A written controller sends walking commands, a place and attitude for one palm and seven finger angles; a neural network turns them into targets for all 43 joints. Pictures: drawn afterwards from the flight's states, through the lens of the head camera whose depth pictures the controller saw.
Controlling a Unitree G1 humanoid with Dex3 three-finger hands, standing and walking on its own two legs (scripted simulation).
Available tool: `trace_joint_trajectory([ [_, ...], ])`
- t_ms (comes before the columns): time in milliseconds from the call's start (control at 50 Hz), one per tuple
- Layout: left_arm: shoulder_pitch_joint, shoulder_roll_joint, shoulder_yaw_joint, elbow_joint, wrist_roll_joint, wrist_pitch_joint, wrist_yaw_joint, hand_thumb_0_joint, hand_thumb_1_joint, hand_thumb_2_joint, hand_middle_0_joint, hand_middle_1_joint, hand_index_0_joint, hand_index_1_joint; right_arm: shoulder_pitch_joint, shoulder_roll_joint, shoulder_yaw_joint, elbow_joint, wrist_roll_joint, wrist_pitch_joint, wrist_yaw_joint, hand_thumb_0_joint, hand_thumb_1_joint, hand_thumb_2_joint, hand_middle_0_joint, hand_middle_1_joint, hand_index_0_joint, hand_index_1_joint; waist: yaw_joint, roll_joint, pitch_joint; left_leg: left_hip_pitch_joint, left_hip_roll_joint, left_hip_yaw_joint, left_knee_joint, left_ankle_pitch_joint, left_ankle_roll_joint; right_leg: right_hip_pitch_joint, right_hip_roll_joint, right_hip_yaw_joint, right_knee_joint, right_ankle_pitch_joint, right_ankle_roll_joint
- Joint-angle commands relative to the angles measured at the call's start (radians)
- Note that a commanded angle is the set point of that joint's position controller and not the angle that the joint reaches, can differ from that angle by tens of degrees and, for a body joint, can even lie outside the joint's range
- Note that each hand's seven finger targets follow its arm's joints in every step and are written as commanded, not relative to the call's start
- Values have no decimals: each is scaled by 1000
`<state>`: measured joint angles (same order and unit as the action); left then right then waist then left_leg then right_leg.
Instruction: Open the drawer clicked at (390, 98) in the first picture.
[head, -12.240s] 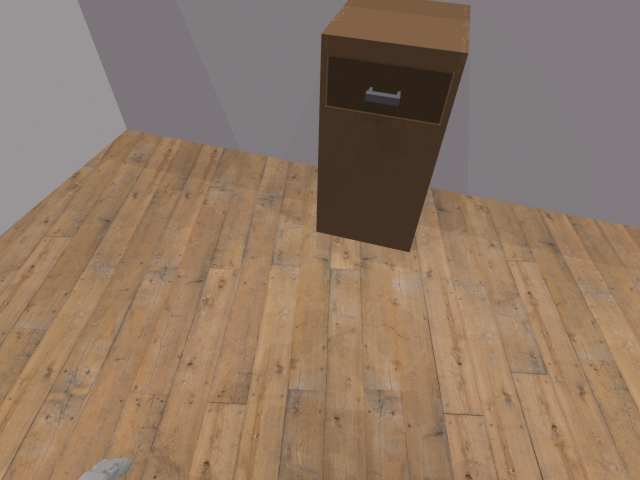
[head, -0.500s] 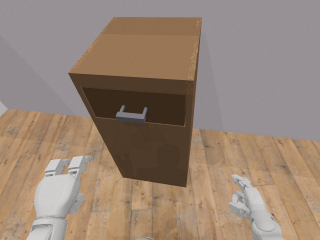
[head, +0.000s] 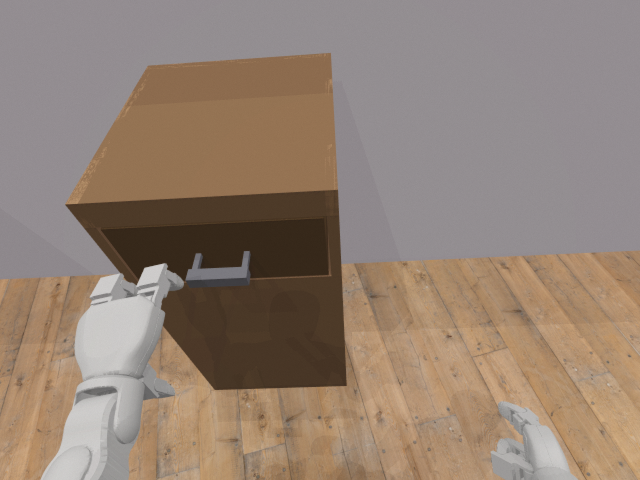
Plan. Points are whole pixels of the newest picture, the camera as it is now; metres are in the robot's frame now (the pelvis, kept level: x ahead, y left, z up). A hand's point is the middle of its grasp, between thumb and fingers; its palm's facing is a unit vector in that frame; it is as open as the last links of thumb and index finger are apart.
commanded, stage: raise the hand with hooked fingers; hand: left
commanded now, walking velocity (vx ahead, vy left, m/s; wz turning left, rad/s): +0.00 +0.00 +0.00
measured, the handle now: (220, 267) +0.45 +0.23 -0.06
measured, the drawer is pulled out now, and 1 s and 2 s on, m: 0.00 0.00 0.00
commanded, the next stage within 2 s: move the hooked fingers above the handle in 0.70 s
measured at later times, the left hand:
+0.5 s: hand (94, 321) +0.27 +0.30 +0.08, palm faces -0.03 -0.12 -0.99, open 13.9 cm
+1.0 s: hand (116, 328) +0.27 +0.27 +0.07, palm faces +0.00 -0.08 -1.00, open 13.8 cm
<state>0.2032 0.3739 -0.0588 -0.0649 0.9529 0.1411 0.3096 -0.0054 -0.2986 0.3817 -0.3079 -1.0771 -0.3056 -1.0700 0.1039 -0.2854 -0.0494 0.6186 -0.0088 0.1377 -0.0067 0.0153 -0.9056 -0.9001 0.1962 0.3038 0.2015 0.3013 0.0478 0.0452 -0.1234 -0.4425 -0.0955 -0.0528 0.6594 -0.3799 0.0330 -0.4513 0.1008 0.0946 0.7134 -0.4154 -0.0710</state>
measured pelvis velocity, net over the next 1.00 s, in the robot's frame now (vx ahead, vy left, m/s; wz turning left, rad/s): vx -0.04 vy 0.04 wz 0.03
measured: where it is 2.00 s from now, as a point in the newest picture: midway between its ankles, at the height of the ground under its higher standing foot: outside the picture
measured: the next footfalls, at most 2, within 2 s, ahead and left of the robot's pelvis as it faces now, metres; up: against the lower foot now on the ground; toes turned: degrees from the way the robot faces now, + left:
none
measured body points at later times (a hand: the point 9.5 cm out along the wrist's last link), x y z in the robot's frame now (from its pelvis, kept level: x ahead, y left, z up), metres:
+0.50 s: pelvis -0.03 +0.05 +0.01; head -0.02 +0.04 +0.46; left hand +0.27 +0.30 +0.13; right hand +0.15 -0.15 -0.09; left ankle -0.04 +0.11 -0.72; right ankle -0.05 -0.07 -0.72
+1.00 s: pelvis -0.04 +0.04 +0.01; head -0.02 +0.02 +0.46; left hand +0.26 +0.27 +0.12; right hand +0.15 -0.18 -0.09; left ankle -0.04 +0.11 -0.72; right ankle -0.05 -0.07 -0.72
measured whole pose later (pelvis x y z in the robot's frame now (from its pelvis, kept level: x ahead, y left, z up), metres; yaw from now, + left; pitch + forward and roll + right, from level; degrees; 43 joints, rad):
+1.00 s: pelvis -0.04 +0.04 +0.01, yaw +2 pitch +3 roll +0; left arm -0.15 0.45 -0.13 0.18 0.98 0.02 0.10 -0.01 -0.49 0.30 -0.32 -1.20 -0.32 -1.20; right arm 0.14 -0.22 0.02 0.61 0.01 0.12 -0.04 0.01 -0.90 -0.90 0.20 0.30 0.21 0.30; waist 0.06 0.04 -0.03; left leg -0.34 -0.12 -0.08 0.56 -0.26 0.07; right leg -0.32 0.06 0.07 0.57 -0.30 -0.02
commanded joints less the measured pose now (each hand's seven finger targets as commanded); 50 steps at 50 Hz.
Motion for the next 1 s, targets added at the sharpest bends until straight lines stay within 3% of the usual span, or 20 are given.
trace_joint_trajectory([
  [0,-208,234,109,-208,24,23,-19,0,-500,300,-300,-1200,-300,-1200,-149,-62,3,-185,12,-30,-13,0,-900,-900,200,300,200,300,21,-77,-245,102,13,27,-50,437,18,303,-108,59,-87,777,63],
  [40,-283,247,110,-210,30,17,-29,0,-500,300,-300,-1200,-300,-1200,-140,-56,7,-184,12,-23,-21,0,-900,-900,200,300,200,300,18,-10,-233,156,22,19,-63,460,17,268,-89,33,-105,636,35],
  [120,-417,252,104,-158,42,17,-42,0,-500,300,-300,-1200,-300,-1200,-131,-50,13,-173,16,-17,-23,0,-900,-900,200,300,200,300,14,43,-195,227,45,-4,-84,533,5,203,-68,-12,-132,505,18],
  [180,-510,243,79,-73,30,44,-79,0,-500,300,-300,-1200,-300,-1200,-121,-51,18,-165,27,-7,-25,0,-900,-900,200,300,200,300,3,17,-158,242,55,-17,-115,507,-6,183,-60,-40,-157,419,16],
  [280,-652,247,27,43,6,77,-194,0,-500,300,-300,-1200,-300,-1200,-103,-63,30,-176,39,9,-35,0,-900,-900,200,300,200,300,-15,-25,-106,254,66,-26,-166,410,-8,177,-64,-72,-199,307,18],
  [380,-528,230,35,17,-11,-17,-272,0,-500,300,-300,-1200,-300,-1200,-65,-61,31,-196,27,-7,-19,0,-900,-900,200,300,200,300,9,-20,-136,303,87,-60,-173,498,-23,179,-63,-87,-204,280,14],
  [460,-555,285,102,-103,-3,-121,-243,0,-500,300,-300,-1200,-300,-1200,-58,-63,25,-196,13,-23,-8,0,-900,-900,200,300,200,300,25,34,-145,314,100,-99,-187,501,-39,157,-60,-89,-206,242,11],
  [540,-609,343,179,-144,14,-178,-146,0,-500,300,-300,-1200,-300,-1200,-49,-65,13,-175,9,-42,-10,0,-900,-900,200,300,200,300,39,100,-142,318,104,-139,-209,414,-65,115,-49,-92,-186,206,6],
  [600,-613,300,154,-92,13,-165,-94,0,-500,300,-300,-1200,-300,-1200,-42,-61,3,-153,17,-50,-8,0,-900,-900,200,300,200,300,29,87,-139,310,98,-141,-214,311,-68,81,-48,-94,-182,179,8],
  [660,-595,277,122,-58,6,-122,-82,0,-500,300,-300,-1200,-300,-1200,-36,-68,-2,-144,23,-53,-8,0,-900,-900,200,300,200,300,24,53,-177,303,87,-125,-213,286,-64,107,-49,-91,-185,181,9],
  [760,-557,200,16,-16,-17,-58,-149,0,-500,300,-300,-1200,-300,-1200,-46,-75,2,-153,34,-45,-16,0,-900,-900,200,300,200,300,-1,-20,-123,267,84,-102,-227,246,-43,130,-55,-91,-210,175,14],
  [820,-650,206,-8,14,-2,-59,-182,0,-500,300,-300,-1200,-300,-1200,-46,-77,13,-149,30,-40,-26,0,-900,-900,200,300,200,300,-18,-51,-74,236,80,-90,-236,176,-28,111,-57,-93,-222,150,14],
  [860,-681,240,19,14,18,-86,-183,0,-500,300,-300,-1200,-300,-1200,-42,-75,14,-150,24,-47,-31,0,-900,-900,200,300,200,300,-6,-21,-98,242,70,-75,-218,212,-21,124,-55,-86,-221,160,9],
  [920,-673,324,112,40,36,-128,-155,0,-500,300,-300,-1200,-300,-1200,-37,-67,19,-145,17,-49,-41,0,-900,-900,200,300,200,300,22,11,-138,240,54,-56,-192,292,-17,164,-53,-76,-216,201,1],
  [940,-687,380,166,50,43,-139,-139,0,-500,300,-300,-1200,-300,-1200,-35,-74,19,-140,14,-46,-43,0,-900,-900,200,300,200,300,29,34,-146,223,51,-50,-189,301,-19,175,-48,-69,-214,206,-2],
  [980,-696,328,140,76,40,-149,-114,0,-500,300,-300,-1200,-300,-1200,-43,-57,20,-144,20,-47,-44,0,-900,-900,200,300,200,300,28,35,-133,208,46,-39,-180,307,-20,159,-49,-71,-206,212,-2],
])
